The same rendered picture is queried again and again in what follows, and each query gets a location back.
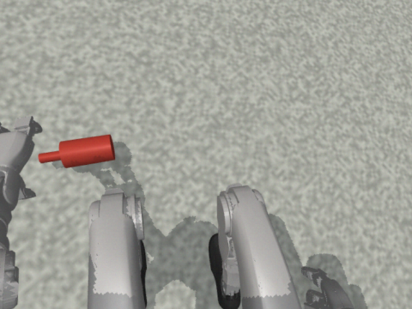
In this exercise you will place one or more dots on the bottle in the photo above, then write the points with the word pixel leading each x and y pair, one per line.
pixel 82 151

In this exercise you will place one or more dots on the left robot arm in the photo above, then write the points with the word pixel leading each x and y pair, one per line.
pixel 10 182

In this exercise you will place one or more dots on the right robot foot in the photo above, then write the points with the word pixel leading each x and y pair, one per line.
pixel 225 301

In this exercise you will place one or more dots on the right robot hand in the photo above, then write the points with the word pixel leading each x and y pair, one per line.
pixel 332 296

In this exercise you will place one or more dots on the left robot hand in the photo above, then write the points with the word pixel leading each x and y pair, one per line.
pixel 16 148

